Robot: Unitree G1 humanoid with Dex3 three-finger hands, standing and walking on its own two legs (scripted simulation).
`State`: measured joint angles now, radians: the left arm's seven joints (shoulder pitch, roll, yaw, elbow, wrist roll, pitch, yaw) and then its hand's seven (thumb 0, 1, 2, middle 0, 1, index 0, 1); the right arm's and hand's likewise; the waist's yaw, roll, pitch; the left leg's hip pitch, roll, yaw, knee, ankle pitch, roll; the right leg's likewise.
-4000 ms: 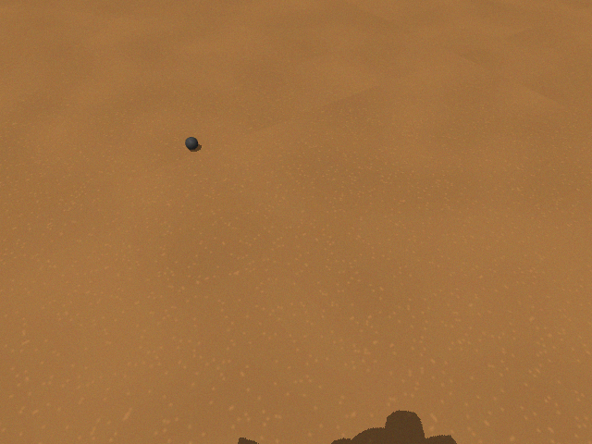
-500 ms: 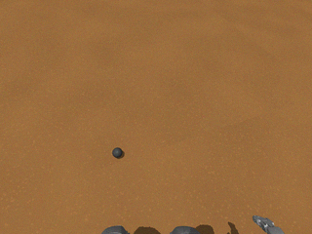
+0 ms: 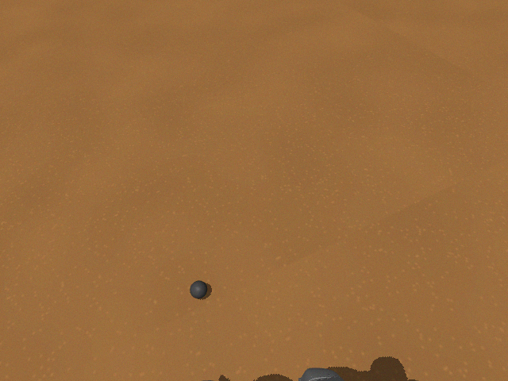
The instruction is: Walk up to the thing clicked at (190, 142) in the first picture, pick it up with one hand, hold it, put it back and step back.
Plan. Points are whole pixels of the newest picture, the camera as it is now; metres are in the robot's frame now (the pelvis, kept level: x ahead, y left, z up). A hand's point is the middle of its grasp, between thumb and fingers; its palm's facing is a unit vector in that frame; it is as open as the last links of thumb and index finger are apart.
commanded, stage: walk up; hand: left
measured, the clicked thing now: (198, 289) +0.54 +0.25 -0.73
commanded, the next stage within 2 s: none
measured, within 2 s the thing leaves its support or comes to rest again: neither
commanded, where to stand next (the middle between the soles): +0.17 +0.03 m, yaw +1 degrees
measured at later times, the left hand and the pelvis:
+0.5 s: hand out of the picture +0.13 +0.30 -0.17, palm faces -0.02 -0.95 -0.32, open 7.4 cm; pelvis +0.08 +0.04 +0.00, yaw +1 degrees
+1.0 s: hand (98, 373) +0.16 +0.29 -0.14, palm faces -0.02 -0.93 -0.36, open 7.4 cm; pelvis +0.11 +0.03 +0.01, yaw +0 degrees
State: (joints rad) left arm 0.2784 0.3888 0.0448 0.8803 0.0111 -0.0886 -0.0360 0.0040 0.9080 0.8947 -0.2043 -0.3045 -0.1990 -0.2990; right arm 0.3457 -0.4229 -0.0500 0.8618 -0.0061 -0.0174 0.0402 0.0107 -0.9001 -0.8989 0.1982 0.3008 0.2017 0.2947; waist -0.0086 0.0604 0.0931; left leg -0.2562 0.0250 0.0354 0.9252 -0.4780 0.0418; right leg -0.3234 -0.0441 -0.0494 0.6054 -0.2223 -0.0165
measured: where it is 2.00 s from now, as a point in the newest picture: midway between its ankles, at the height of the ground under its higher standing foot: outside the picture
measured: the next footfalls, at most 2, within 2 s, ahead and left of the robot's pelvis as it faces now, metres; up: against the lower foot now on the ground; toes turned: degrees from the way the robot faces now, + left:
left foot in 0.32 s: +0.22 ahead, +0.15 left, +0.00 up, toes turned +3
right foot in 0.60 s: +0.12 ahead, -0.10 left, +0.00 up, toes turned -1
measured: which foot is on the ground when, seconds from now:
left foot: up 0.00-0.30, down 0.32-1.00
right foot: down 0.00-0.36, up 0.38-0.58, down 0.60-1.00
